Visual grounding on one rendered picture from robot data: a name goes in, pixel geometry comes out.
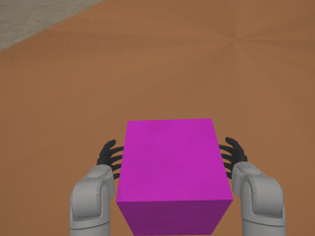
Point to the robot right hand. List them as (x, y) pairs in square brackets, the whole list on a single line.
[(237, 155)]

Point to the left robot forearm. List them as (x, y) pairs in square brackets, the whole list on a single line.
[(90, 212)]

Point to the carton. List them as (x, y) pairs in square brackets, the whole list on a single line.
[(172, 178)]

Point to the right robot forearm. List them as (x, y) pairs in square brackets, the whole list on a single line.
[(261, 201)]

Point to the robot left hand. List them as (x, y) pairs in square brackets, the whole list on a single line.
[(106, 159)]

